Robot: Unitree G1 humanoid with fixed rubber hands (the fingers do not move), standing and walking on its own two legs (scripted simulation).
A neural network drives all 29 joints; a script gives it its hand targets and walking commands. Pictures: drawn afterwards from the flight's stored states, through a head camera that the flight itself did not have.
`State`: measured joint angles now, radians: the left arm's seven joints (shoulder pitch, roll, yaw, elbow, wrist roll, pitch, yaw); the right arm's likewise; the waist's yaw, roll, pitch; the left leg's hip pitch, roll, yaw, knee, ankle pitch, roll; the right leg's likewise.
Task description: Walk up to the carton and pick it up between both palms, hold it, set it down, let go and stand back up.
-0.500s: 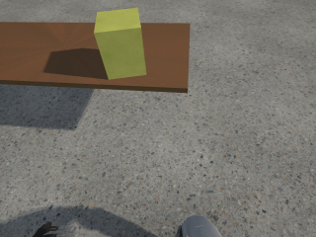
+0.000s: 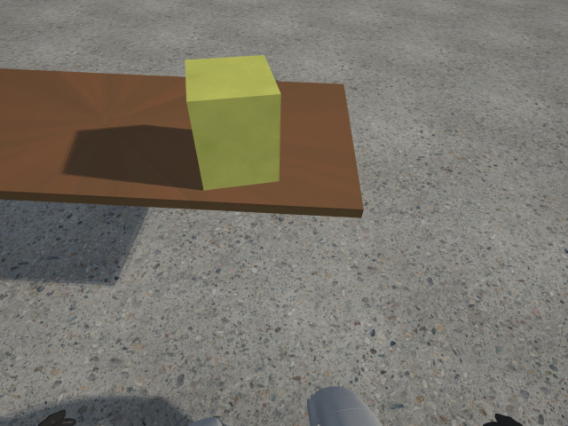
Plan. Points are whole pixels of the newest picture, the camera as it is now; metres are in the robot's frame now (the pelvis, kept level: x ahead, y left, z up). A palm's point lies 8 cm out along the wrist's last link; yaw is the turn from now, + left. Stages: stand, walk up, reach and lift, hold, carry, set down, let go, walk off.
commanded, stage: walk up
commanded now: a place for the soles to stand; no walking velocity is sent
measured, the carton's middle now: (233, 122) +0.82 +0.06 -0.01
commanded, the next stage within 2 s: none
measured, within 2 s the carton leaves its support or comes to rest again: neither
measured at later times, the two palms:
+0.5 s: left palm out of the picture +0.20 +0.43 -0.04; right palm (393, 281) +0.34 -0.21 -0.04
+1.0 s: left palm (25, 264) +0.44 +0.45 -0.06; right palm (354, 306) +0.31 -0.14 -0.06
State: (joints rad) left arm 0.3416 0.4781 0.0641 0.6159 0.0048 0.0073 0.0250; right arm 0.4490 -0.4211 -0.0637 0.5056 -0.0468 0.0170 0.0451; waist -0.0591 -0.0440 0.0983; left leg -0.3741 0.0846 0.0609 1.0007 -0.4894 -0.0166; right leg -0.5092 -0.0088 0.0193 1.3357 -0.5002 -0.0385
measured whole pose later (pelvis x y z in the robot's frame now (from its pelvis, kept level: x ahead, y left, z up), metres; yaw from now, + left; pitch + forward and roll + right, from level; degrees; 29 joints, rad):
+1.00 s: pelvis +0.27 +0.18 +0.03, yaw -7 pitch -5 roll +0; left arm 0.15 0.38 -0.02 0.77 -0.03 0.02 0.00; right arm 0.27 -0.41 0.01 0.75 0.03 0.01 0.00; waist -0.02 0.00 0.14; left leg -0.29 0.04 0.09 0.80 -0.42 0.02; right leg -0.33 -0.01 0.01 0.78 -0.37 0.01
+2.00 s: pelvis +0.31 +0.12 +0.06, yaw -11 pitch -3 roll +0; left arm 0.17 0.33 0.05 1.00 0.01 0.01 -0.02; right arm 0.23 -0.37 -0.04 0.97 -0.01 -0.01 -0.02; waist -0.01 0.00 0.10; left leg -0.13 0.04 0.02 0.48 -0.27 -0.02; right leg -0.17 0.04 -0.03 0.50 -0.27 -0.05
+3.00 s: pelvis +0.32 +0.13 +0.06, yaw -6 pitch -4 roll +0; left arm 0.14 0.33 0.05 1.04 0.01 0.01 -0.02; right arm 0.21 -0.34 -0.02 0.99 0.00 -0.01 -0.04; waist 0.01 -0.02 0.09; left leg -0.11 0.02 -0.04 0.48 -0.29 -0.02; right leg -0.11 0.00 -0.10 0.46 -0.28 -0.03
